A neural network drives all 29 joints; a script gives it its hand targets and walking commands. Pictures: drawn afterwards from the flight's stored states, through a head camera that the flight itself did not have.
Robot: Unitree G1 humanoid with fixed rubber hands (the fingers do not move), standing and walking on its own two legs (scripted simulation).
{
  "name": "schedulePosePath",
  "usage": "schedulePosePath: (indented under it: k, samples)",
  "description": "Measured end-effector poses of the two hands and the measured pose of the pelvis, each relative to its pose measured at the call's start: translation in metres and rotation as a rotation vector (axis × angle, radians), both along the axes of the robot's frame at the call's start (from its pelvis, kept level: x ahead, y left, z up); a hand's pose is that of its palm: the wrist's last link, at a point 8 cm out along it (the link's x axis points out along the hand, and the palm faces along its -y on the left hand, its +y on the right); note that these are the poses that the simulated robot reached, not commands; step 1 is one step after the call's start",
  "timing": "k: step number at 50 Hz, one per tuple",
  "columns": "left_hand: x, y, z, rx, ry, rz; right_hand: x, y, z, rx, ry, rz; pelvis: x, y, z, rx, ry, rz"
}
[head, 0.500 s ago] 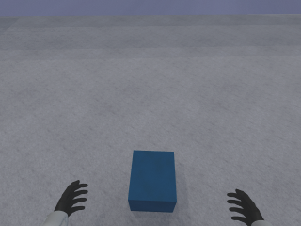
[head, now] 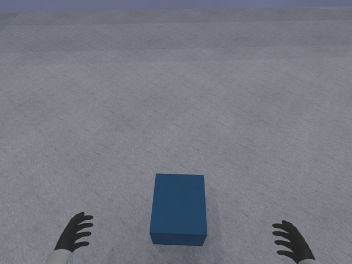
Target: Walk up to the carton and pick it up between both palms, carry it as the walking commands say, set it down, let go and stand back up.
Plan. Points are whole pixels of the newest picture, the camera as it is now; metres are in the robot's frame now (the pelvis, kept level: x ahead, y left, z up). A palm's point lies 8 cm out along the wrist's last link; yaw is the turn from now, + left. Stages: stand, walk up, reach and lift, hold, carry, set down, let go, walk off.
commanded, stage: stand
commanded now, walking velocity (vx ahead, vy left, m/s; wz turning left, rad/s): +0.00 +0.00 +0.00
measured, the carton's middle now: (178, 209) +0.49 +0.02 -0.66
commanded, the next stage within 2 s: none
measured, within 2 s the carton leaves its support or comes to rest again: neither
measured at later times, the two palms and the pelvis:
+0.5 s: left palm (62, 248) +0.17 +0.27 -0.06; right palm (304, 255) +0.18 -0.26 -0.06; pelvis +0.00 +0.00 +0.00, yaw +0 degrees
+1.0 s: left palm (59, 249) +0.17 +0.28 -0.06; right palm (306, 256) +0.18 -0.26 -0.06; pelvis +0.00 +0.00 +0.00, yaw +0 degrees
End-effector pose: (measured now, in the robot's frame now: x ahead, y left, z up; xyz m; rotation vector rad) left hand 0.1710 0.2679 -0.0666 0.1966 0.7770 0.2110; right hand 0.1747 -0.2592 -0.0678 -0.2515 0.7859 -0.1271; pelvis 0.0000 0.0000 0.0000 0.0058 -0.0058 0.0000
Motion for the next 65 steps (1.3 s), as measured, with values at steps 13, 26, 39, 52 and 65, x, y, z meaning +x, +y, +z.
schedulePosePath:
  k: [13,26,39,52,65]
  samples:
    - [-0.002,0.002,0.0,0.004,-0.002,0.001,0.002,-0.001,0.003,-0.005,-0.021,0.0,0.0,0.0,0.0,0.0,0.0,0.0]
    - [0.0,0.007,0.004,0.017,-0.021,-0.001,0.004,-0.002,0.008,-0.008,-0.051,-0.003,0.0,0.0,0.0,0.0,0.0,0.0]
    - [0.0,0.009,0.006,0.023,-0.032,-0.001,0.005,-0.002,0.01,-0.008,-0.068,-0.005,0.0,0.0,0.0,0.0,-0.001,0.0]
    - [-0.004,0.011,0.006,0.027,-0.032,-0.001,0.002,-0.003,0.01,-0.009,-0.071,-0.009,-0.003,0.001,0.0,-0.001,-0.004,0.0]
    - [-0.009,0.013,0.006,0.029,-0.034,0.0,-0.003,-0.003,0.01,-0.01,-0.073,-0.012,-0.007,0.001,0.0,-0.002,-0.01,0.0]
